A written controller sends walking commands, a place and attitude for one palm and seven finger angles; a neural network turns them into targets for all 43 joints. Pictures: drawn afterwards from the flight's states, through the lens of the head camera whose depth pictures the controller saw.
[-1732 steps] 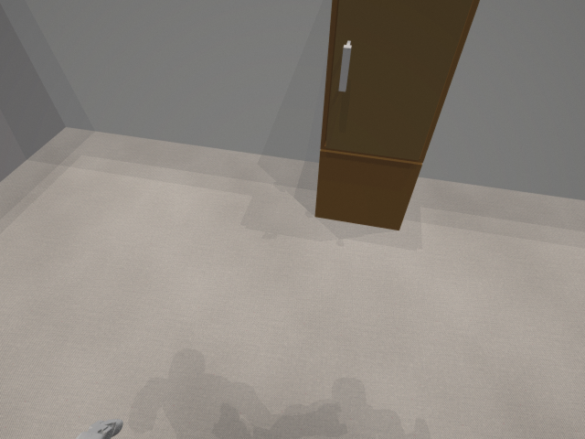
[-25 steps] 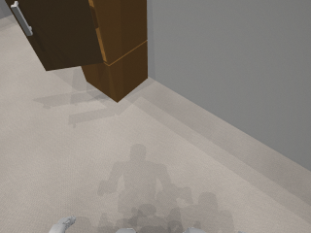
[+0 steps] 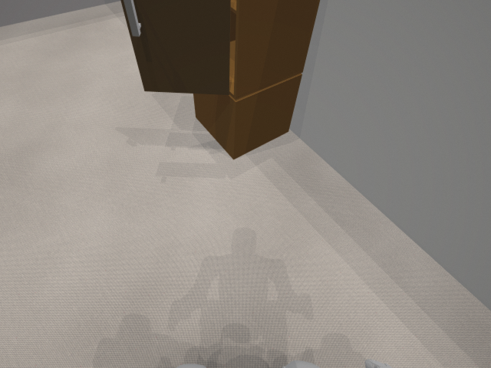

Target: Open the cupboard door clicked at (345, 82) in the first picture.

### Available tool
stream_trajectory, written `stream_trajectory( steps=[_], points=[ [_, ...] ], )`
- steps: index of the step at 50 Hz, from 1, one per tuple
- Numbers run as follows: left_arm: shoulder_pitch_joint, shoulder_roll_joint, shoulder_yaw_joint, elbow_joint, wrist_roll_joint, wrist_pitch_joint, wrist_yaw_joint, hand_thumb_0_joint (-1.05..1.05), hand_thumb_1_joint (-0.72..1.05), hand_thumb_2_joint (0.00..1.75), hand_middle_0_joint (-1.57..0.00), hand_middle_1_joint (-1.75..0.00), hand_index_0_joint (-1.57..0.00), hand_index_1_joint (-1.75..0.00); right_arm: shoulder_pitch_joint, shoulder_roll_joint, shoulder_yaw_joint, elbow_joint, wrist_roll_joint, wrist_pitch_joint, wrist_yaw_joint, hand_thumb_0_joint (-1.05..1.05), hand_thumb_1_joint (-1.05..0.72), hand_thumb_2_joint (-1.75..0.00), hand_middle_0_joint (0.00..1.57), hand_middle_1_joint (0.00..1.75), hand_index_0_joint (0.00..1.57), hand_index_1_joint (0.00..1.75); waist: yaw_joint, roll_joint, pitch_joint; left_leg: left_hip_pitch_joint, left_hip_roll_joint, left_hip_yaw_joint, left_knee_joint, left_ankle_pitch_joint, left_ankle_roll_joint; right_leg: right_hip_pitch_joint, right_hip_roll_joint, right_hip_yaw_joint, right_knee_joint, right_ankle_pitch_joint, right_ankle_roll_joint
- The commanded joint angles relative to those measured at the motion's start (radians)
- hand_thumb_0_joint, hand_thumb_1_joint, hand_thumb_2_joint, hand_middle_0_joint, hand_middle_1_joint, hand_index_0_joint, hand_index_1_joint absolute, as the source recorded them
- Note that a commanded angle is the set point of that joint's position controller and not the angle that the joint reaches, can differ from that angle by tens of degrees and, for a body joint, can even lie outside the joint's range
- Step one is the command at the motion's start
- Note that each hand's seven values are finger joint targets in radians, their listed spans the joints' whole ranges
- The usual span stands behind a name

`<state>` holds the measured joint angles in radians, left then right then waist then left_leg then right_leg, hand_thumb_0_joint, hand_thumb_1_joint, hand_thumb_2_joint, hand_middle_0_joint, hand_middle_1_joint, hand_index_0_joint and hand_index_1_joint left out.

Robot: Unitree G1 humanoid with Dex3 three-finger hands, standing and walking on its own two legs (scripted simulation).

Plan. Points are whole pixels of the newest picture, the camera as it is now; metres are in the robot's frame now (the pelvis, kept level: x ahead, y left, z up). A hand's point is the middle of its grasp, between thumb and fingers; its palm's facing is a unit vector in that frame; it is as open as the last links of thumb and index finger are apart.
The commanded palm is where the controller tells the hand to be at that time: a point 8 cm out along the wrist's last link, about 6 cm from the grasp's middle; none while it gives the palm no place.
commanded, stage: take the last steps up to it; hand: left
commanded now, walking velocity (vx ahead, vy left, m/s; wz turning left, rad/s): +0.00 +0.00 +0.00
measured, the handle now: (133, 10) +1.09 +0.45 +0.00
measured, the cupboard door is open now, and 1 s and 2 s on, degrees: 54 54 54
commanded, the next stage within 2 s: come to a stop and stand still in 1.68 s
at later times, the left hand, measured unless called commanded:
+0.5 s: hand out of the picture -0.02 +0.19 -0.16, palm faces +0.25 -0.95 -0.19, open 7.4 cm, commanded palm none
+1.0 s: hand (122, 249) +0.34 +0.28 -0.15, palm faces +0.10 -0.97 -0.21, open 7.4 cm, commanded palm none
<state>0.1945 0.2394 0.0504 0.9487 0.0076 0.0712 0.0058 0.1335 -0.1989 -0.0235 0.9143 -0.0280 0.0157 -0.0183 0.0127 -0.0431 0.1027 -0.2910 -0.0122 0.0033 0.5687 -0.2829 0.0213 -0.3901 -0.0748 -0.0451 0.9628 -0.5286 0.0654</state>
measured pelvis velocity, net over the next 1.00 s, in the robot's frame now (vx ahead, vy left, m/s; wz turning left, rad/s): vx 0.23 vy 0.09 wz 0.12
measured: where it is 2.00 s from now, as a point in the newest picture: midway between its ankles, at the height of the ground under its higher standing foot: (201, 272)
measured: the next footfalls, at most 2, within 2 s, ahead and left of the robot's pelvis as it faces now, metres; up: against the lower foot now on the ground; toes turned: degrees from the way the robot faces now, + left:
right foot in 0.14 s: +0.03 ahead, -0.14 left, +0.00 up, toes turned -1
left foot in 0.54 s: +0.17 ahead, +0.19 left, +0.00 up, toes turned +16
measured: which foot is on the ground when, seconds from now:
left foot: down 0.00-0.14, up 0.16-0.52, down 0.54-1.00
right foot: up 0.00-0.12, down 0.14-0.54, up 0.56-0.96, down 0.98-1.00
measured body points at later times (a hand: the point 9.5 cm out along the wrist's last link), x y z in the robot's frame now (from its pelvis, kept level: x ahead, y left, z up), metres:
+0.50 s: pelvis +0.07 +0.03 +0.01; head +0.11 +0.04 +0.46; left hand -0.03 +0.25 -0.14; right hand +0.21 -0.21 -0.13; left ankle +0.12 +0.17 -0.71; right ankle -0.01 -0.14 -0.73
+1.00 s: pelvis +0.23 +0.09 +0.00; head +0.25 +0.07 +0.44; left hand +0.33 +0.34 -0.13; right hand +0.20 -0.15 -0.16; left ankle +0.13 +0.18 -0.73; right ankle +0.30 +0.00 -0.74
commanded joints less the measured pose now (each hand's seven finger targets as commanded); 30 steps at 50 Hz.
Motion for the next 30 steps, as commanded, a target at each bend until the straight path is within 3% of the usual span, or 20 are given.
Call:
stream_trajectory(
  steps=[1, 4, 5, 6, 7, 8, 9, 10, 11, 13, 17, 21, 23, 24, 25, 26, 27, 28, 29, 30],
  points=[
    [-0.001, 0.057, 0.012, -0.072, -0.002, -0.039, 0.004, 0.00, 0.90, 0.90, -0.20, -0.30, -0.20, -0.30, 0.057, -0.209, -0.052, -0.029, -0.002, -0.010, -0.018, 0.00, -0.90, -0.90, 0.20, 0.30, 0.20, 0.30, -0.029, 0.179, -0.194, 0.173, 0.253, -0.210, -0.163, 0.618, 0.157, 0.027, 0.017, 0.012, -0.107, 0.025, -0.010],
    [0.077, 0.053, 0.018, -0.041, 0.006, -0.049, -0.008, 0.00, 0.90, 0.90, -0.20, -0.30, -0.20, -0.30, 0.014, -0.200, -0.050, -0.025, 0.003, -0.001, -0.008, 0.00, -0.90, -0.90, 0.20, 0.30, 0.20, 0.30, 0.013, 0.204, -0.163, 0.017, 0.189, -0.200, -0.185, 0.124, 0.119, 0.203, 0.060, -0.036, -0.320, 0.119, -0.021],
    [0.122, 0.065, 0.024, -0.025, 0.009, -0.057, -0.010, 0.00, 0.90, 0.90, -0.20, -0.30, -0.20, -0.30, -0.003, -0.191, -0.051, -0.028, 0.008, 0.002, -0.003, 0.00, -0.90, -0.90, 0.20, 0.30, 0.20, 0.30, 0.038, 0.153, -0.142, -0.077, 0.142, -0.186, -0.147, -0.067, 0.087, 0.306, 0.060, -0.042, -0.453, 0.174, -0.027],
    [0.172, 0.117, 0.040, -0.013, 0.020, -0.069, -0.006, 0.00, 0.90, 0.90, -0.20, -0.30, -0.20, -0.30, -0.012, -0.145, -0.049, -0.037, 0.015, 0.004, 0.004, 0.00, -0.90, -0.90, 0.20, 0.30, 0.20, 0.30, 0.071, -0.017, -0.112, -0.244, 0.040, -0.106, 0.026, -0.224, 0.035, 0.419, -0.055, 0.107, -0.617, 0.044, -0.061],
    [0.215, 0.218, 0.062, -0.017, 0.030, -0.076, 0.001, 0.00, 0.90, 0.90, -0.20, -0.30, -0.20, -0.30, -0.040, -0.088, -0.039, -0.076, 0.018, 0.002, 0.016, 0.00, -0.90, -0.90, 0.20, 0.30, 0.20, 0.30, 0.103, -0.321, -0.060, -0.424, -0.062, 0.018, 0.296, -0.322, -0.028, 0.430, -0.336, 0.496, -0.810, -0.165, -0.170],
    [0.207, 0.231, 0.059, -0.029, 0.020, -0.078, 0.008, 0.00, 0.90, 0.90, -0.20, -0.30, -0.20, -0.30, -0.102, -0.155, -0.051, -0.101, 0.004, 0.006, 0.028, 0.00, -0.90, -0.90, 0.20, 0.30, 0.20, 0.30, 0.110, -0.233, 0.011, -0.433, 0.006, -0.057, 0.494, -0.294, -0.025, 0.286, -0.435, 0.573, -0.887, -0.237, -0.237],
    [0.138, 0.208, 0.057, -0.045, 0.016, -0.086, 0.008, 0.00, 0.90, 0.90, -0.20, -0.30, -0.20, -0.30, -0.092, -0.152, -0.057, -0.097, 0.001, 0.007, 0.037, 0.00, -0.90, -0.90, 0.20, 0.30, 0.20, 0.30, 0.062, -0.146, 0.038, -0.443, 0.042, -0.089, 0.565, -0.198, -0.022, 0.227, -0.412, 0.506, -0.889, -0.225, -0.248],
    [0.104, 0.175, 0.050, -0.050, 0.017, -0.098, 0.007, 0.00, 0.90, 0.90, -0.20, -0.30, -0.20, -0.30, -0.079, -0.142, -0.062, -0.069, 0.000, 0.010, 0.043, 0.00, -0.90, -0.90, 0.20, 0.30, 0.20, 0.30, 0.035, -0.139, 0.044, -0.410, 0.057, -0.086, 0.607, -0.117, -0.030, 0.189, -0.347, 0.447, -0.861, -0.175, -0.210],
    [0.075, 0.142, 0.039, -0.050, 0.015, -0.108, 0.006, 0.00, 0.90, 0.90, -0.20, -0.30, -0.20, -0.30, -0.061, -0.134, -0.064, -0.054, -0.002, 0.015, 0.050, 0.00, -0.90, -0.90, 0.20, 0.30, 0.20, 0.30, 0.010, -0.152, 0.055, -0.396, 0.072, -0.079, 0.618, -0.049, -0.039, 0.167, -0.307, 0.339, -0.849, -0.070, -0.183],
    [0.098, 0.116, 0.036, -0.031, 0.009, -0.124, 0.004, 0.00, 0.90, 0.90, -0.20, -0.30, -0.20, -0.30, -0.043, -0.106, -0.057, -0.042, 0.003, 0.015, 0.060, 0.00, -0.90, -0.90, 0.20, 0.30, 0.20, 0.30, 0.009, -0.157, 0.017, -0.375, 0.076, -0.035, 0.566, 0.024, -0.058, 0.227, -0.261, 0.183, -0.833, 0.138, -0.157],
    [0.212, 0.132, 0.039, 0.026, 0.016, -0.139, 0.006, 0.00, 0.90, 0.90, -0.20, -0.30, -0.20, -0.30, -0.088, -0.064, -0.042, -0.046, 0.009, -0.001, 0.069, 0.00, -0.90, -0.90, 0.20, 0.30, 0.20, 0.30, 0.051, -0.087, -0.058, -0.361, 0.068, 0.038, 0.341, 0.020, -0.075, 0.410, -0.269, 0.084, -0.765, 0.424, -0.167],
    [0.250, 0.147, 0.040, 0.070, 0.021, -0.136, 0.004, 0.00, 0.90, 0.90, -0.20, -0.30, -0.20, -0.30, -0.131, -0.042, -0.026, -0.060, 0.013, -0.016, 0.077, 0.00, -0.90, -0.90, 0.20, 0.30, 0.20, 0.30, 0.071, -0.149, -0.052, -0.276, 0.054, 0.087, 0.147, 0.005, -0.060, 0.420, -0.281, 0.028, -0.712, 0.553, -0.157],
    [0.227, 0.149, 0.043, 0.077, 0.026, -0.132, 0.003, 0.00, 0.90, 0.90, -0.20, -0.30, -0.20, -0.30, -0.101, -0.043, -0.026, -0.051, 0.013, -0.028, 0.076, 0.00, -0.90, -0.90, 0.20, 0.30, 0.20, 0.30, 0.052, -0.185, -0.053, -0.158, 0.042, 0.103, 0.051, -0.021, -0.040, 0.366, -0.283, 0.013, -0.668, 0.548, -0.143],
    [0.201, 0.152, 0.044, 0.074, 0.023, -0.129, 0.002, 0.00, 0.90, 0.90, -0.20, -0.30, -0.20, -0.30, -0.038, -0.053, -0.026, -0.032, 0.010, -0.035, 0.071, 0.00, -0.90, -0.90, 0.20, 0.30, 0.20, 0.30, 0.016, -0.172, -0.062, -0.048, 0.014, 0.133, -0.017, 0.010, -0.029, 0.311, -0.259, -0.023, -0.620, 0.562, -0.127],
    [0.179, 0.147, 0.044, 0.069, 0.018, -0.127, -0.002, 0.00, 0.90, 0.90, -0.20, -0.30, -0.20, -0.30, 0.075, -0.082, -0.030, 0.005, 0.004, -0.044, 0.061, 0.00, -0.90, -0.90, 0.20, 0.30, 0.20, 0.30, -0.039, -0.107, -0.100, 0.128, -0.015, 0.158, -0.093, 0.049, -0.017, 0.234, -0.219, -0.071, -0.492, 0.597, -0.105],
    [0.190, 0.102, 0.033, 0.060, 0.015, -0.125, -0.009, 0.00, 0.90, 0.90, -0.20, -0.30, -0.20, -0.30, 0.228, -0.164, -0.051, 0.050, -0.002, -0.052, 0.047, 0.00, -0.90, -0.90, 0.20, 0.30, 0.20, 0.30, -0.101, 0.072, -0.191, 0.371, 0.078, 0.060, -0.109, 0.026, 0.018, 0.091, -0.161, -0.124, -0.248, 0.489, -0.072],
    [0.190, 0.034, 0.017, 0.026, 0.004, -0.121, -0.016, 0.00, 0.90, 0.90, -0.20, -0.30, -0.20, -0.30, 0.370, -0.276, -0.081, 0.079, -0.010, -0.059, 0.029, 0.00, -0.90, -0.90, 0.20, 0.30, 0.20, 0.30, -0.144, 0.357, -0.266, 0.514, 0.355, -0.358, -0.208, 0.015, 0.127, -0.166, -0.005, -0.165, 0.061, -0.046, -0.021],
    [0.102, 0.035, 0.008, -0.009, 0.009, -0.111, -0.008, 0.00, 0.90, 0.90, -0.20, -0.30, -0.20, -0.30, 0.414, -0.292, -0.080, 0.091, -0.001, -0.043, 0.009, 0.00, -0.90, -0.90, 0.20, 0.30, 0.20, 0.30, -0.155, 0.317, -0.249, 0.470, 0.403, -0.416, -0.289, 0.003, 0.181, -0.244, -0.006, -0.038, 0.231, -0.103, -0.048],
    [0.049, 0.022, 0.012, -0.034, 0.007, -0.115, -0.009, 0.00, 0.90, 0.90, -0.20, -0.30, -0.20, -0.30, 0.370, -0.280, -0.077, 0.083, -0.004, -0.042, -0.001, 0.00, -0.90, -0.90, 0.20, 0.30, 0.20, 0.30, -0.138, 0.225, -0.152, 0.392, 0.426, -0.408, -0.313, 0.009, 0.213, -0.311, -0.035, -0.004, 0.321, -0.053, -0.066],
    [0.039, 0.015, 0.010, -0.018, 0.011, -0.115, -0.007, 0.00, 0.90, 0.90, -0.20, -0.30, -0.20, -0.30, 0.289, -0.223, -0.059, 0.068, -0.005, -0.051, 0.001, 0.00, -0.90, -0.90, 0.20, 0.30, 0.20, 0.30, -0.100, 0.185, -0.134, 0.268, 0.385, -0.350, -0.314, -0.031, 0.200, -0.295, -0.058, 0.014, 0.350, 0.014, -0.073]
  ],
)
